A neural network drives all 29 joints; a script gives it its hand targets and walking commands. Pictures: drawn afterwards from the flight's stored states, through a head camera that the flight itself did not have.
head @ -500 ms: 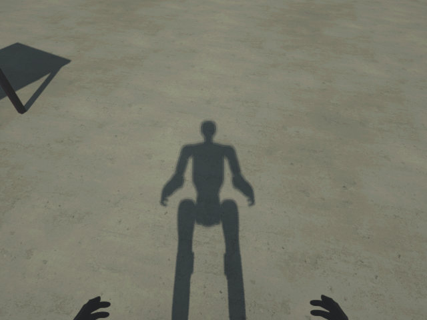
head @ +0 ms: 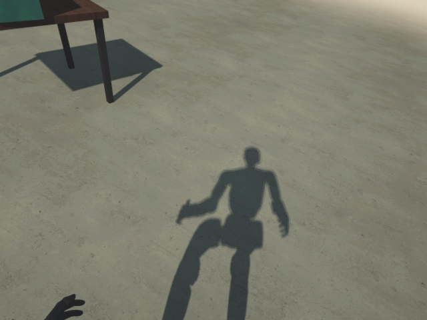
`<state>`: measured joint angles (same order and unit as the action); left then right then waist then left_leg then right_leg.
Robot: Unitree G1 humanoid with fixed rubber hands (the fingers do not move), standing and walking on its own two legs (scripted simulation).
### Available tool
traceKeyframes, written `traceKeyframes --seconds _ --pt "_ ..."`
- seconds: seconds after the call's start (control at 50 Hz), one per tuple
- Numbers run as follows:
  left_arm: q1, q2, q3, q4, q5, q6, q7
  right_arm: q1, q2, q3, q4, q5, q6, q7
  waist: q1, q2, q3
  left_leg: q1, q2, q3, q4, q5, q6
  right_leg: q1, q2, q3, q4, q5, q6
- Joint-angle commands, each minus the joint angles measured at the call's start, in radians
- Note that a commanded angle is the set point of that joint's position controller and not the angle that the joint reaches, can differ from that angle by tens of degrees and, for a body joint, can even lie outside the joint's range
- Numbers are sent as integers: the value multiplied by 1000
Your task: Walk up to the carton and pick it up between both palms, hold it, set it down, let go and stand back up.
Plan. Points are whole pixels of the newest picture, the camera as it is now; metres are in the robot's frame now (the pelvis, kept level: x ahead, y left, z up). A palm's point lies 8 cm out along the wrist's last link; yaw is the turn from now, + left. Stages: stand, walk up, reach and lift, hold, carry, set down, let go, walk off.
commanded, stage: walk up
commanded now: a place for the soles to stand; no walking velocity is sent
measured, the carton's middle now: out of the picture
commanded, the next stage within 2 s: none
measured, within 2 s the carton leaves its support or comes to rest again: neither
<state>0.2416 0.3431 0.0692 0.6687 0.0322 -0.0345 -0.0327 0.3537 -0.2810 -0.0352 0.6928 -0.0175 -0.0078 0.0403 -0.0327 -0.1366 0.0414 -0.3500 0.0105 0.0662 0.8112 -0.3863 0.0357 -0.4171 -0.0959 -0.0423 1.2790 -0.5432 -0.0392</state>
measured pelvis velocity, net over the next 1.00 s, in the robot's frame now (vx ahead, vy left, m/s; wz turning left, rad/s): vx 0.47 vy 0.20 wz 0.55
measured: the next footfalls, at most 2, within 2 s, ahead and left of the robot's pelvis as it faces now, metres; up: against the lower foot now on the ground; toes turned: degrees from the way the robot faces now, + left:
right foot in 0.24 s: +0.30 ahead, -0.09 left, +0.00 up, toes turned +7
left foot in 0.68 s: +0.44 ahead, +0.29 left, +0.00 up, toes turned +30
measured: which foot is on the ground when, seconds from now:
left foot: down 0.00-0.26, up 0.28-0.66, down 0.68-1.00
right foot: up 0.00-0.22, down 0.24-0.72, up 0.74-1.00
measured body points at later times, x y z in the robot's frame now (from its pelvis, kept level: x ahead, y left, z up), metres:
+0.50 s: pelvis +0.24 +0.04 +0.03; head +0.25 +0.03 +0.48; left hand +0.17 +0.31 -0.07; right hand +0.47 -0.17 -0.07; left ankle +0.27 +0.20 -0.63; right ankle +0.26 -0.10 -0.70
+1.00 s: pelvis +0.47 +0.20 +0.03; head +0.48 +0.22 +0.48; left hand +0.47 +0.49 -0.07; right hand +0.64 -0.03 -0.08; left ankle +0.41 +0.27 -0.70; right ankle +0.63 +0.11 -0.65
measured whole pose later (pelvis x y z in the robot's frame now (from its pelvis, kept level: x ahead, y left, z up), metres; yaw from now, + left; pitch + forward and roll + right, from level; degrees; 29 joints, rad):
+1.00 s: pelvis +0.47 +0.20 +0.03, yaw +32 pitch -2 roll +1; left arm 0.28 0.31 0.03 0.55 0.03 -0.03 -0.05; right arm 0.42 -0.27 -0.04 0.73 -0.04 -0.06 0.00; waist -0.06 -0.07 0.07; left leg -0.19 -0.07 0.00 0.56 -0.33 0.05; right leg -0.59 -0.14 -0.01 0.98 -0.28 0.00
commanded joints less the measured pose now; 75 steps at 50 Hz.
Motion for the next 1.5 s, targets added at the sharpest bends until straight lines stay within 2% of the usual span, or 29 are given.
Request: traceKeyframes --seconds 0.0,0.12,0.2,0.22,0.24,0.26,0.28,0.32,0.36,0.4,0.52,0.58,0.62,0.66,0.68,0.7,0.72,0.76,0.82,0.94,1.04,1.1,1.12,1.14,1.16,1.18,1.24,1.28,1.48 --pt "16 107 23 -110 -4 -41 -4 -58 -224 -60 -83 -24 -27 -19 26 295 78 -54 251 -518 -564 -290 240 -151 -41 86 -165 77 17" --pt "-18 31 3 -165 -10 -35 -14 -45 -224 -68 -46 -25 -45 -2 20 166 32 -78 180 -393 -526 -174 206 -15 5 43 -497 365 26" --pt "261 64 34 -118 13 -52 15 -43 -152 -42 -45 -27 -39 14 141 -18 -109 -236 33 -255 -134 -140 90 502 67 17 -664 373 7" --pt "361 120 47 -109 36 -55 33 25 -83 -17 -49 -28 -39 19 174 -182 -189 -319 -53 -156 178 -134 37 655 -77 221 -745 110 -22" --pt "357 180 44 -143 62 -54 52 65 -68 -8 -83 -33 -31 16 148 -249 -148 -465 -113 -137 420 -235 -22 616 -352 717 -982 -257 -72" --pt "259 196 49 -149 54 -40 69 85 -153 -31 -86 -48 -6 7 83 -116 -54 -486 -55 -174 533 -172 -35 489 -432 906 -1107 -475 -150" --pt "188 183 47 -155 31 -39 73 40 -176 -42 -106 -65 8 7 63 -87 34 -521 5 -168 582 -118 -36 398 -432 904 -1134 -474 -213" --pt "179 122 19 -144 22 -62 69 -42 -181 -51 -106 -67 9 10 81 36 140 -517 64 -184 571 10 -58 292 -355 624 -1089 -200 -180" --pt "138 104 9 -129 26 -76 61 -22 -137 -46 -98 -43 4 31 63 51 116 -408 80 -198 462 77 -64 214 -271 331 -1057 1 -149" --pt "112 110 8 -106 27 -86 55 -18 -98 -37 -100 -25 7 49 42 28 93 -349 84 -182 391 120 -67 190 -235 182 -1068 72 -156" --pt "178 133 9 -59 20 -87 44 -195 -46 -20 -155 -7 -17 69 84 12 88 -239 93 -45 -49 263 -38 263 -185 -109 -1037 386 -151" --pt "205 161 17 -53 21 -63 45 -206 -52 -34 -156 -22 -29 64 86 31 52 -95 68 16 -148 290 -1 274 -219 -140 -997 364 -151" --pt "202 171 16 -63 23 -43 45 -126 -80 -51 -138 -32 -33 49 42 73 28 41 49 18 -174 253 28 245 -242 -162 -884 384 -148" --pt "247 119 -13 -77 24 -22 37 138 -168 -92 -61 -44 -43 9 -77 268 -121 373 -9 -47 -196 119 74 142 -151 -240 -420 420 -94" --pt "322 57 -37 -109 20 -14 22 227 -266 -107 -51 -42 -46 -13 -103 452 -224 559 166 -384 -246 -98 139 -55 -54 -212 -143 127 -43" --pt "329 69 -33 -151 -3 -7 9 195 -343 -114 -83 -19 -40 -32 -85 473 -220 614 332 -837 -435 -246 237 -257 42 -77 -1 -39 -5" --pt "245 133 -19 -167 -12 3 7 145 -330 -116 -85 14 -28 -48 -108 360 -199 556 370 -937 -554 -356 285 -293 23 17 72 9 2" --pt "145 137 -12 -174 -3 -2 -1 70 -251 -86 -100 13 -22 -64 -72 251 -47 371 318 -722 -536 -137 225 -285 -23 55 116 122 -1" --pt "190 71 -14 -153 -1 -9 -7 -19 -181 -69 -95 -4 -37 -53 10 268 38 84 235 -478 -508 83 198 -143 -71 62 -28 160 15" --pt "81 21 -24 -182 -1 -4 -22 7 -147 -52 -58 -27 -85 -40 17 215 76 43 197 -366 -539 229 239 -175 -61 49 -363 285 52" --pt "56 15 -15 -186 10 -28 -17 38 -171 -64 -49 -31 -85 -28 10 213 -13 59 164 -293 -424 245 170 54 1 -3 -638 455 16" --pt "241 78 23 -142 22 -43 8 75 -129 -46 -57 -36 -71 -22 100 80 -93 -38 106 -258 -137 216 108 366 39 -11 -690 406 -21" --pt "355 129 38 -120 37 -48 21 128 -72 -26 -64 -37 -69 -17 142 -60 -177 -129 29 -174 153 164 60 528 -72 147 -725 220 -64" --pt "381 192 47 -137 49 -47 32 189 -21 -6 -87 -24 -62 -12 133 -210 -198 -310 -85 -109 406 -183 -10 598 -330 574 -896 -22 -140" --pt "318 217 55 -145 33 -28 45 194 -102 -26 -93 -27 -37 -22 102 -124 -136 -400 -67 -138 509 -202 -29 552 -414 818 -1050 -267 -218" --pt "261 188 46 -150 14 -21 51 138 -143 -40 -106 -38 -23 -23 91 -66 -54 -440 -17 -151 564 -149 -31 474 -409 812 -1089 -316 -247" --pt "229 115 7 -130 12 -39 50 39 -116 -41 -109 -34 -29 -15 98 33 62 -383 41 -181 482 -5 -43 292 -295 388 -1022 150 -166" --pt "182 99 -3 -102 11 -48 43 56 -79 -40 -111 -23 -26 -1 60 39 57 -287 46 -179 404 32 -45 191 -236 223 -1021 219 -163" --pt "208 145 12 -23 6 -41 29 -112 -42 -42 -172 -16 -41 23 78 23 59 -73 53 -47 -125 222 -18 156 -220 1 -992 191 -174"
